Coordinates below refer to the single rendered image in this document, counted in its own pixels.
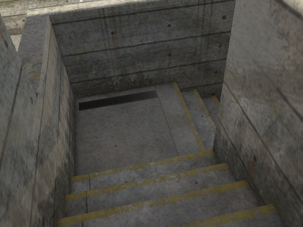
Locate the stairs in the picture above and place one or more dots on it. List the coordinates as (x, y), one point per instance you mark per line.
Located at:
(191, 190)
(204, 113)

